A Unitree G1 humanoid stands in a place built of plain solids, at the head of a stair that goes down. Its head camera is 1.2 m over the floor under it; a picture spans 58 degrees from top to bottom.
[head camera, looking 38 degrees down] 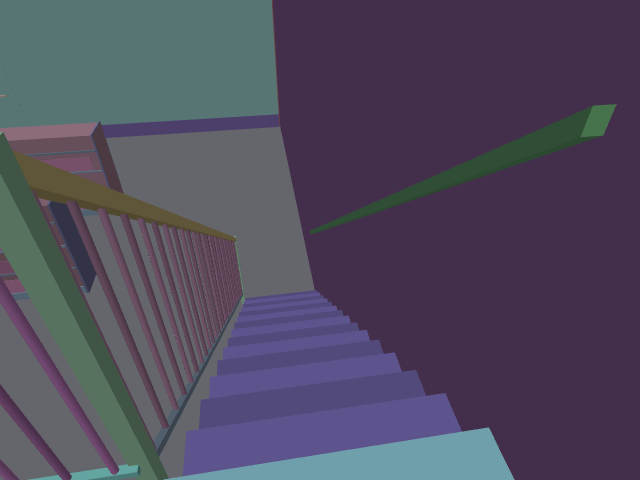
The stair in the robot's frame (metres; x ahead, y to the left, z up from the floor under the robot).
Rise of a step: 0.19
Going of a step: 0.24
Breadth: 0.91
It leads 9 degrees to the left of straight ahead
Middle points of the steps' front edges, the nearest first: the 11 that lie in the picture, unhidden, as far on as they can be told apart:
0.58 -0.04 0.00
0.82 0.00 -0.19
1.06 0.04 -0.39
1.29 0.07 -0.58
1.53 0.11 -0.78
1.77 0.15 -0.97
2.01 0.19 -1.16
2.24 0.23 -1.36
2.48 0.26 -1.55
2.72 0.30 -1.75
2.95 0.34 -1.94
